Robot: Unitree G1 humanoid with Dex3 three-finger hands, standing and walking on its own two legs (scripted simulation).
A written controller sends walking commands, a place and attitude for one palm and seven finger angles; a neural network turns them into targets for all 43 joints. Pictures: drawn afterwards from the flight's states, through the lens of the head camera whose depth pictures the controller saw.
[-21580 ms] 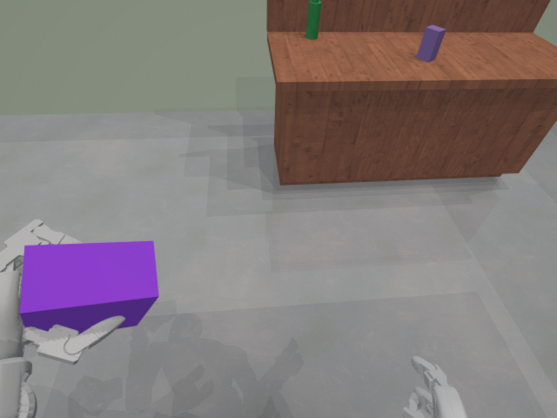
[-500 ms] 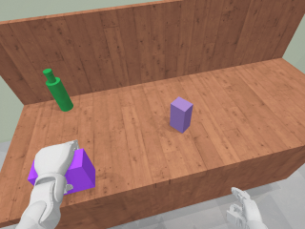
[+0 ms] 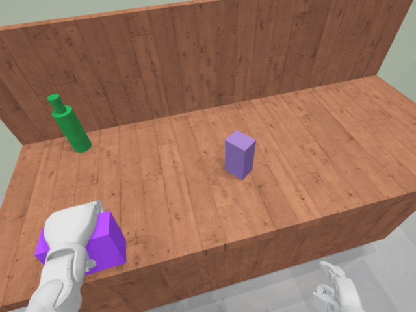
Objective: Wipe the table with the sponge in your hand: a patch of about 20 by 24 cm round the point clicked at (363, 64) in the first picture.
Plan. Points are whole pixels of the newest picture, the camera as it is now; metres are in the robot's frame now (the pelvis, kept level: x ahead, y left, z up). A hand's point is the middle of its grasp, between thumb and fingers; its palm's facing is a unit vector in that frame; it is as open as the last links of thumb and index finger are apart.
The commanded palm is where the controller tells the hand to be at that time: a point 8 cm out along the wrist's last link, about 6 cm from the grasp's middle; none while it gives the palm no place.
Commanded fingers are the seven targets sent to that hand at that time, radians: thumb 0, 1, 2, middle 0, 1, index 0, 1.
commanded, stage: lower the sponge onto the table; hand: left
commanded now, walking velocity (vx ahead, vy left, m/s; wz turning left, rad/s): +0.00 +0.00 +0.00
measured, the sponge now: (89, 250) +0.22 +0.30 -0.04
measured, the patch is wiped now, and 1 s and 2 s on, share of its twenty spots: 0.00 0.10 0.20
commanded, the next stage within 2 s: wipe forward along the first lane in 0.80 s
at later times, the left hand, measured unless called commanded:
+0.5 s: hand (85, 243) +0.23 +0.31 -0.03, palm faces -0.14 -0.06 -0.99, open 10.0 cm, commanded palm +0.22 +0.29 +0.03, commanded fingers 0.00 0.10 1.30 -1.20 -1.60 -1.20 -1.60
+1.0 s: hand (91, 239) +0.24 +0.30 -0.03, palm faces -0.11 -0.03 -0.99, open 10.0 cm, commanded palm +0.23 +0.29 +0.01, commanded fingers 0.00 0.10 1.30 -1.20 -1.60 -1.20 -1.60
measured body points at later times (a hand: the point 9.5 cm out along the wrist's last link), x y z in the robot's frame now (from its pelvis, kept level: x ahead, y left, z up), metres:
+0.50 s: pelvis +0.00 +0.01 -0.01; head +0.02 -0.01 +0.44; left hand +0.23 +0.31 +0.03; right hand +0.19 -0.23 -0.11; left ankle +0.02 +0.10 -0.73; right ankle -0.01 -0.10 -0.73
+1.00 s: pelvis +0.00 +0.01 -0.01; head +0.01 -0.01 +0.44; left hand +0.24 +0.30 +0.02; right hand +0.19 -0.22 -0.12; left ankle +0.02 +0.10 -0.73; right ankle -0.01 -0.10 -0.73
